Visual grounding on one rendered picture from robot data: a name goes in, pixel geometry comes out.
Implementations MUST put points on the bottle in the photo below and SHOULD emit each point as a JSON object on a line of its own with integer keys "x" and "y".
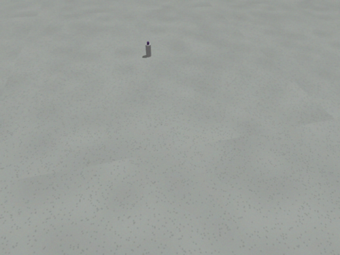
{"x": 148, "y": 49}

